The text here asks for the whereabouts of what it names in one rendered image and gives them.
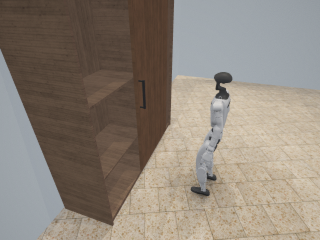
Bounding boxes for robot torso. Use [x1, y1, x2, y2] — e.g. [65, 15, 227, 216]
[208, 95, 231, 144]

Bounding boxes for right robot foot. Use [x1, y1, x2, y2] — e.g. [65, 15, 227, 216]
[206, 172, 217, 181]

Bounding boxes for robot left forearm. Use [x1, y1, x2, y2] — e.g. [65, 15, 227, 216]
[206, 127, 221, 154]

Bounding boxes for handle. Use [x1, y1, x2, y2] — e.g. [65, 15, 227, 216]
[138, 80, 146, 109]

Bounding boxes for left robot hand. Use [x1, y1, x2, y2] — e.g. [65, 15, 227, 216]
[200, 151, 213, 168]

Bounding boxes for left robot upper arm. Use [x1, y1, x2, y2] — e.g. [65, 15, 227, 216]
[212, 100, 224, 133]

